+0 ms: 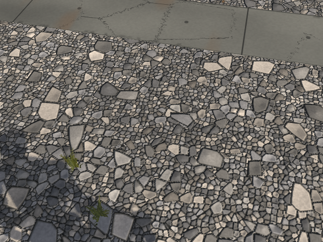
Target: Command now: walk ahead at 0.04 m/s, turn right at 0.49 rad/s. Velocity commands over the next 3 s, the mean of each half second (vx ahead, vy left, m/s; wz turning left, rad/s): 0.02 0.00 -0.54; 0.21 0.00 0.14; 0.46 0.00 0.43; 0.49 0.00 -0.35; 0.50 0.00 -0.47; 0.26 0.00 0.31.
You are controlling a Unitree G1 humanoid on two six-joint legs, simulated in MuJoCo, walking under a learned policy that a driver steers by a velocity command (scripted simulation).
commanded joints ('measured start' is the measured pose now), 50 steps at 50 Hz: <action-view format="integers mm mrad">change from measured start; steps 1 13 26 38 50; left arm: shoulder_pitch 43 38 34 -78 137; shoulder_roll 108 194 168 101 121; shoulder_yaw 22 50 51 -13 -12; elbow -50 -104 -124 -128 -47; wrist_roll -5 16 28 10 21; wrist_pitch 20 33 36 7 -88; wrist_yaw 21 4 -6 2 16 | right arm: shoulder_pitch -1 -46 -63 164 -43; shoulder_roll -105 -97 -152 -225 -103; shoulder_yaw -24 -15 -10 -46 -29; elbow -89 -145 -213 -98 -186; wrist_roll -13 -4 -16 -8 -23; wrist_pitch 2 40 -6 11 -4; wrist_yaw -1 -5 -10 36 97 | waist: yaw -20 15 41 -59 7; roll -31 -132 50 140 -120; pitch -85 -142 -85 -48 11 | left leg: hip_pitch -181 -145 93 243 -482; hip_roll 53 7 271 174 48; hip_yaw -115 -128 -364 -450 -106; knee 33 -331 -958 -949 -124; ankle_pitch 72 140 486 169 291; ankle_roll -18 -63 189 212 22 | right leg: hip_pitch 135 159 -106 88 464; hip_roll -302 -213 45 11 -308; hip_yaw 413 495 224 57 140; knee -333 -363 469 -147 -478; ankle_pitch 247 -123 -223 -234 194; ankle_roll -186 -107 128 118 -26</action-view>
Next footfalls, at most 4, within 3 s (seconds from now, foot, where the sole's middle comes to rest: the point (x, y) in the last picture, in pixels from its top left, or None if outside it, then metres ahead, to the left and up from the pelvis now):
0.44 left None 0.09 0.13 -0.76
0.82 right None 0.02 -0.06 -0.76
1.24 left None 0.39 0.12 -0.76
1.84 right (182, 177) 0.71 -0.01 -0.76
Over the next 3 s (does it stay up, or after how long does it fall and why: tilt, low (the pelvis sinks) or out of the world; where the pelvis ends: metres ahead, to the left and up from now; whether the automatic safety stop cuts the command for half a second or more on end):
stays up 1.08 -0.07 0.02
